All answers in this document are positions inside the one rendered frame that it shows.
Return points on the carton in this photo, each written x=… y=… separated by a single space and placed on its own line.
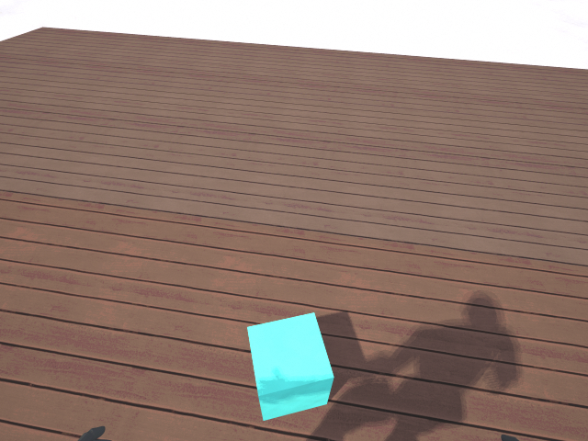
x=291 y=366

